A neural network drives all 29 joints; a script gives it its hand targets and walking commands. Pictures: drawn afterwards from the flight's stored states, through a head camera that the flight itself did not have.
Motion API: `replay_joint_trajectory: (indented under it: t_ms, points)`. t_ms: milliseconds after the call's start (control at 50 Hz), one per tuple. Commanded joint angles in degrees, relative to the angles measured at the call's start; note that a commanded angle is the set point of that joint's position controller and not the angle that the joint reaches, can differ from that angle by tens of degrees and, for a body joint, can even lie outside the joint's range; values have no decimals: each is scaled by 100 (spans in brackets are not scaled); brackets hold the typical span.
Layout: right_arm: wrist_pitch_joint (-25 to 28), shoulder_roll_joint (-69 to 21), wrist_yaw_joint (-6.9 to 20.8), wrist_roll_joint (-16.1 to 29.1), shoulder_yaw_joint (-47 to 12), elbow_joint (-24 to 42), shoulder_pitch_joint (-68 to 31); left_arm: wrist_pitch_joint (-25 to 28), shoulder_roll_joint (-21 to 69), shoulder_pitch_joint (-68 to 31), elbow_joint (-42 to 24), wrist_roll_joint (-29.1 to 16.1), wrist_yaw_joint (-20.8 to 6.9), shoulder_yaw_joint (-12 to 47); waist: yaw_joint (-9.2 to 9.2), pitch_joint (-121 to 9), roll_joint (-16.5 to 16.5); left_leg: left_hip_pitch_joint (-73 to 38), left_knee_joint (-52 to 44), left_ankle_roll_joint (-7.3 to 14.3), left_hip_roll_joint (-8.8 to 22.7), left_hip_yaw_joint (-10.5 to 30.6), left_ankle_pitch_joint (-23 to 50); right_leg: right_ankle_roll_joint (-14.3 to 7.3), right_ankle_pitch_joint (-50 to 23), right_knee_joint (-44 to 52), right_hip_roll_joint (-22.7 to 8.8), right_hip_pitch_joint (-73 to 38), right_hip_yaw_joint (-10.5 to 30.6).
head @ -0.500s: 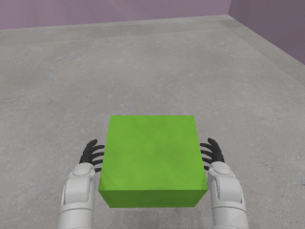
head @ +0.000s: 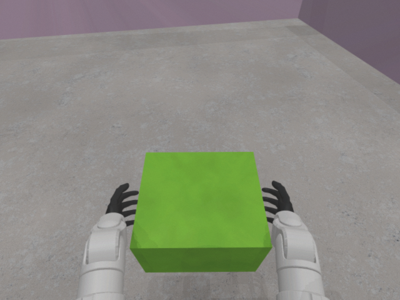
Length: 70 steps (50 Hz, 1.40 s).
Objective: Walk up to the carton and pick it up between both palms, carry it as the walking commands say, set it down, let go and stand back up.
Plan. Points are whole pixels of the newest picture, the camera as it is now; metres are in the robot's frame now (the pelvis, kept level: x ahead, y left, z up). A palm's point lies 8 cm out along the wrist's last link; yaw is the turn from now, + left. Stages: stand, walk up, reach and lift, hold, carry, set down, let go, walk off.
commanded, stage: hold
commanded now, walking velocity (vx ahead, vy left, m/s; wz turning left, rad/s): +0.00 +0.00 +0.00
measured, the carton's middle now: (200, 211) +0.34 -0.01 -0.05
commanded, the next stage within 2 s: set down in 0.08 s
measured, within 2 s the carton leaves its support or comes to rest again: neither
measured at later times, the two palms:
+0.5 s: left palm (121, 222) +0.29 +0.16 +0.00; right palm (278, 203) +0.32 -0.19 +0.00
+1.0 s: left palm (125, 226) +0.33 +0.17 -0.08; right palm (264, 217) +0.34 -0.18 -0.09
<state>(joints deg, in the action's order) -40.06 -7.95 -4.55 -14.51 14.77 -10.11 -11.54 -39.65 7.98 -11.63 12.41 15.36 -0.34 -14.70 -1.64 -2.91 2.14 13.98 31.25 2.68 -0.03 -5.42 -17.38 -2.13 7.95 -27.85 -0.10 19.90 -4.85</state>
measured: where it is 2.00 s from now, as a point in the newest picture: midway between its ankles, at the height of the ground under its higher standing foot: outside the picture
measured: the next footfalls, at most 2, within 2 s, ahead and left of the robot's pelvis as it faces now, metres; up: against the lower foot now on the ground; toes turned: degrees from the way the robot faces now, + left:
none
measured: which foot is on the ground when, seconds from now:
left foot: down 0.00-1.00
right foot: down 0.00-1.00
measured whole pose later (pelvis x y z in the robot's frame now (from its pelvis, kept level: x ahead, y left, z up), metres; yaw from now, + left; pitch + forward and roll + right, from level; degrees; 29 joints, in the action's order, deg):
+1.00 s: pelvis +0.00 +0.00 -0.02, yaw +3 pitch +19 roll +0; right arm -19.1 -4.7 1.3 -16.0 23.2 -26.9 -23.9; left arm -17.6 6.4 -23.3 30.8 12.4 -0.5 -21.7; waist -2.0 -2.6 3.4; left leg 42.0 41.5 2.4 -5.2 3.3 -18.4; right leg -0.6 10.8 -38.1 2.1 46.5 1.8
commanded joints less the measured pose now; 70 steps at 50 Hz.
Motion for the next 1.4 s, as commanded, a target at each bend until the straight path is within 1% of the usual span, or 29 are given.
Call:
replay_joint_trajectory:
  t_ms: [0, 20, 40, 60, 80, 180, 220, 260, 280, 420, 460, 500, 600, 620, 660, 680, 700, 720, 740, 780, 920, 960, 980, 1040, 1120, 1220, 1280, 1340, 1380]
  points:
    - [349, -4631, 2330, 1587, -3506, 122, -3318, 463, 5465, -3419, 27, -1582, -1600, 3731, -276, -1871, 359, 604, -1497, -64, 53, 1578, 721, -1, -891, 221, 574, -2730, 841]
    - [395, -4738, 2366, 1675, -3630, 161, -3435, 524, 5632, -3489, -31, -1658, -1582, 3796, -300, -2111, 202, 194, -1457, -129, 69, 1607, 1213, 9, -1033, 268, 568, -2587, 840]
    - [430, -4729, 2396, 1672, -3483, 49, -3483, 593, 5723, -3950, -209, -1756, -1596, 3903, -501, -2204, 210, -161, -1411, -205, 75, 1629, 1307, -16, -1001, 355, 570, -2354, 818]
    - [418, -4663, 2449, 1683, -3481, -115, -3577, 585, 5795, -3767, 135, -1632, -1541, 3646, -428, -2047, 135, -86, -1496, -220, 149, 1673, 1220, 28, -915, 351, 591, -2421, 777]
    - [418, -4815, 2539, 2028, -3852, 702, -4372, 652, 5674, -3946, -454, -1761, -1462, 3643, 162, -2605, 394, -495, -1500, -134, -82, 1447, 1404, 25, -1004, 334, 587, -2278, 549]
    - [28, -4350, 2412, 1258, -2632, -1197, -3364, 362, 4926, -3135, 1495, -1110, -1637, 2243, -7, -387, -226, 695, -2064, 60, 4, 1360, -390, 120, -117, 668, 390, -2572, 605]
    - [-16, -4586, 2339, 970, -2297, -1562, -2905, 412, 4709, -3192, 1518, -1054, -1760, 2130, -169, -214, -648, 534, -1915, 130, -97, 1325, -71, 103, -133, 905, 299, -2574, 731]
    - [43, -4782, 2274, 932, -2170, -1483, -2861, 480, 4619, -3508, 1273, -1101, -1824, 2180, -180, -364, -640, 341, -1742, 140, -183, 1227, 262, 100, -251, 1053, 186, -2511, 918]
    - [103, -4808, 2208, 915, -2140, -1334, -2845, 537, 4639, -3676, 1116, -1192, -1880, 2367, -368, -467, -723, 295, -1637, 134, -246, 1208, 307, 128, -332, 1066, 174, -2520, 953]
    - [780, -4843, 1907, 1120, -2530, -914, -2921, 1242, 4186, -3682, 681, -1251, -1950, 2619, -130, -1635, -135, 679, -1310, 52, -461, 1059, 1023, 248, -2258, 742, -25, -3210, 1222]
    - [1034, -5056, 1846, 1269, -2894, -763, -3091, 1468, 4116, -3444, 765, -1188, -1918, 2619, 114, -1983, -410, 935, -1123, 83, -523, 1061, 996, 336, -2512, 547, -68, -3438, 1359]
    - [1210, -4956, 1796, 1198, -2789, -1010, -2914, 1661, 3908, -3657, 836, -1147, -1896, 2592, 48, -2033, -406, 1179, -997, 116, -501, 1115, 834, 341, -2421, 404, -46, -3334, 1388]
    - [1709, -4846, 1753, 1184, -3069, -939, -3282, 2054, 3913, -3635, 1138, -1005, -1867, 2540, 309, -2749, -275, 1570, -619, 107, -501, 1116, 1051, 360, -2408, 23, 29, -3071, 1412]
    - [1738, -4758, 1708, 1082, -2929, -991, -3184, 2075, 3885, -3496, 1359, -950, -1878, 2444, 181, -2679, -346, 1774, -558, 116, -498, 1148, 994, 374, -2448, -48, 28, -3029, 1395]
    - [1763, -4761, 1703, 939, -2684, -1396, -3085, 2092, 3828, -3600, 1537, -846, -1865, 2228, 244, -2469, -206, 1949, -495, 98, -460, 1124, 818, 329, -1989, -123, 70, -2612, 1315]
    - [1785, -4620, 1732, 936, -2646, -1340, -3154, 2050, 4040, -3527, 1762, -805, -1866, 2257, 78, -2468, -113, 1808, -446, 85, -455, 1164, 734, 291, -1721, -155, 127, -2337, 1202]
    - [1814, -4569, 1768, 897, -2654, -1433, -3240, 2065, 4045, -3458, 1850, -707, -1840, 2116, 224, -2391, -21, 1903, -384, 65, -460, 1136, 782, 244, -1671, -212, 133, -2187, 1216]
    - [1855, -4465, 1804, 816, -2586, -1489, -3238, 2074, 4079, -3440, 1895, -683, -1818, 2069, 176, -2408, -140, 1882, -334, 32, -436, 1168, 960, 234, -1730, -319, 208, -1950, 1098]
    - [1913, -4419, 1816, 779, -2463, -1415, -3291, 2102, 4236, -3569, 1932, -724, -1812, 2193, 12, -2492, 53, 1924, -243, 7, -443, 1190, 980, 190, -1705, -413, 264, -1729, 1054]
    - [1942, -4283, 1879, 703, -2306, -1620, -3359, 2139, 4280, -3706, 2028, -746, -1761, 2063, 3, -2503, -62, 1993, -100, -37, -442, 1199, 1057, 156, -1482, -594, 356, -1222, 929]
    - [2281, -4055, 2158, 651, -2308, -1769, -3710, 2440, 4747, -4242, 1738, -1112, -1504, 2614, -297, -3425, 78, 1837, 497, -375, -355, 1315, 2382, 67, -1628, -1212, 559, 326, 645]
    - [2338, -4011, 2281, 713, -2337, -1834, -3868, 2503, 4744, -4412, 1511, -1187, -1385, 2749, -197, -3704, 123, 1506, 688, -478, -322, 1367, 2708, 74, -1431, -1410, 622, 952, 562]
    - [2386, -4006, 2290, 765, -2339, -1750, -4007, 2530, 4804, -4628, 1469, -1263, -1376, 2872, -288, -3961, 171, 1515, 795, -508, -303, 1387, 2599, 77, -1336, -1478, 605, 1119, 578]
    - [2376, -4039, 2380, 750, -2392, -1877, -4229, 2533, 4757, -4613, 1541, -1140, -1322, 2649, -61, -4143, 36, 1945, 1037, -503, -382, 1281, 2391, 84, -1262, -1790, 594, 1357, 580]
    - [2347, -4193, 2482, 879, -2419, -1900, -4709, 2466, 4840, -4989, 1478, -1151, -1343, 2680, 10, -4514, 77, 2289, 1360, -489, -411, 1226, 2116, 80, -1034, -2168, 569, 1860, 587]
    - [2135, -4427, 2442, 832, -2584, -1989, -5067, 2281, 4818, -5443, 1548, -1191, -1570, 2469, 45, -5064, -317, 3531, 1771, -339, -574, 935, 1149, 90, -989, -2542, 554, 1316, 680]
    - [2078, -4637, 2452, 890, -2556, -2284, -5208, 2208, 4737, -5532, 1700, -1105, -1673, 2284, 215, -5031, -310, 4020, 1910, -300, -563, 866, 967, 103, -927, -2744, 562, 1550, 704]
    - [2047, -4752, 2350, 791, -2447, -2299, -5016, 2169, 4740, -5690, 1833, -1197, -1831, 2331, -22, -5350, -364, 4564, 2137, -252, -630, 796, 969, 145, -1309, -2903, 554, 1250, 724]
    - [2065, -4931, 2278, 850, -2582, -2182, -5258, 2221, 4490, -5985, 1681, -1256, -1924, 2350, 100, -5574, -569, 5104, 2303, -211, -647, 707, 839, 209, -1427, -3043, 555, 1125, 797]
